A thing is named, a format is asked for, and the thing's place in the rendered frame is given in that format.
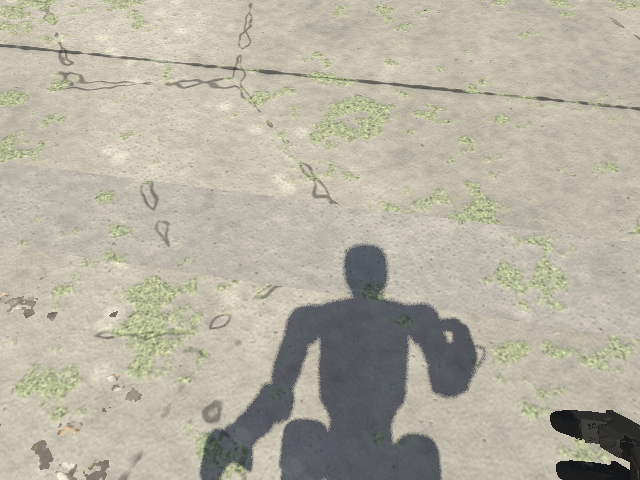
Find right robot hand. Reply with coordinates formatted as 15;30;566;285
550;410;640;480

